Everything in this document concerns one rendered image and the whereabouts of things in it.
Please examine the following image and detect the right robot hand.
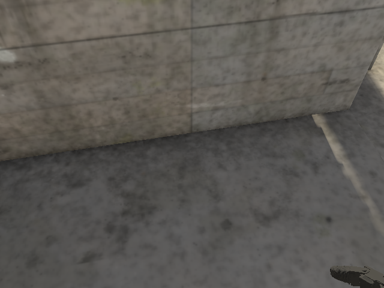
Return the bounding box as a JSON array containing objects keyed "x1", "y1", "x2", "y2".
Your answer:
[{"x1": 330, "y1": 266, "x2": 384, "y2": 288}]

